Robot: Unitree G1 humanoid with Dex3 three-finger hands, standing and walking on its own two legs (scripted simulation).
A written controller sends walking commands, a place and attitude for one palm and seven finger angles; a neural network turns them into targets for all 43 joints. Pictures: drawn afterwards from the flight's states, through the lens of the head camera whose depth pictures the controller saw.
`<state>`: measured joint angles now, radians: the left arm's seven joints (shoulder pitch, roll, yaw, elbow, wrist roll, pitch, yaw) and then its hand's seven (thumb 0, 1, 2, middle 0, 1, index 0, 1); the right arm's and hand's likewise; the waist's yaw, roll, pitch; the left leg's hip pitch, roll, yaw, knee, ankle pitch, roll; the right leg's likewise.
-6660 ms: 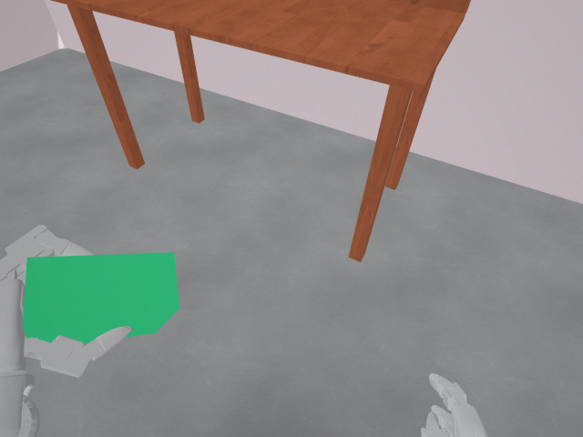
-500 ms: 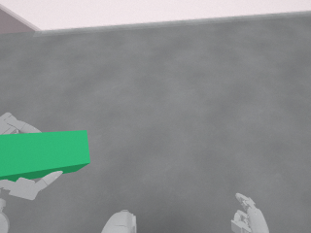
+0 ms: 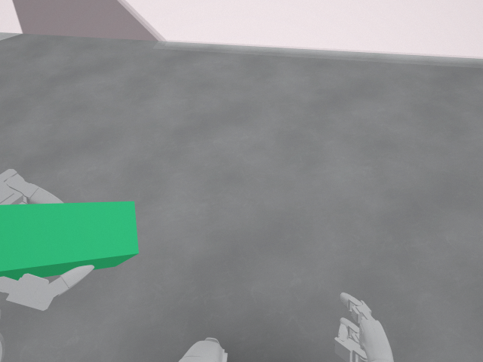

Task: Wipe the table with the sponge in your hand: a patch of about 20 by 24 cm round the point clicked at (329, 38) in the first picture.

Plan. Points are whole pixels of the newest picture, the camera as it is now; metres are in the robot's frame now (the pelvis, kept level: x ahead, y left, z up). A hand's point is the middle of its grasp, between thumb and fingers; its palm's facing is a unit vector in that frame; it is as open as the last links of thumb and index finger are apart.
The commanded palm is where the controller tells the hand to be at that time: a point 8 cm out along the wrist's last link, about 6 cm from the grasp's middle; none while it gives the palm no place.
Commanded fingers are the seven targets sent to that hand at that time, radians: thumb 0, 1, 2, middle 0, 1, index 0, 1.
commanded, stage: turn to face it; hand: left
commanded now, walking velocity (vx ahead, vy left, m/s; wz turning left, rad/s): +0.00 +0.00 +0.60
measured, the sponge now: (87, 240) +0.22 +0.20 +0.17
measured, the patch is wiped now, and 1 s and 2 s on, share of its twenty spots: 0.00 0.00 0.00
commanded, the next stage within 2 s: none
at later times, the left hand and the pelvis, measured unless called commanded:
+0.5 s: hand out of the picture +0.05 +0.27 +0.19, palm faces +0.61 -0.66 -0.44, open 9.8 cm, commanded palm -0.01 +0.29 +0.19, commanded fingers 0.00 0.10 1.30 -1.20 -1.60 -1.20 -1.60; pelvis -0.08 -0.02 +0.01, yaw +19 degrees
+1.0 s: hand out of the picture -0.13 +0.22 +0.19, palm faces +0.82 -0.43 -0.39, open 9.8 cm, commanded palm -0.21 +0.23 +0.19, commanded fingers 0.00 0.10 1.30 -1.20 -1.60 -1.20 -1.60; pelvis -0.17 -0.09 +0.01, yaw +37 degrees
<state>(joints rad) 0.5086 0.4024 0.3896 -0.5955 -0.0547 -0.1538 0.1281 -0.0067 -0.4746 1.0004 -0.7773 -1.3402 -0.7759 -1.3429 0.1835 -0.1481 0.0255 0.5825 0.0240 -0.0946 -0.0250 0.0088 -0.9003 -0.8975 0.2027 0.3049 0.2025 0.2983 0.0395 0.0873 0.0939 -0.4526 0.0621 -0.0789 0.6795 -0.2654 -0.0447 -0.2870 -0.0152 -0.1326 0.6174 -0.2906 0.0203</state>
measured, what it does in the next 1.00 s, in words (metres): walks backwards, turning left: left foot, then right foot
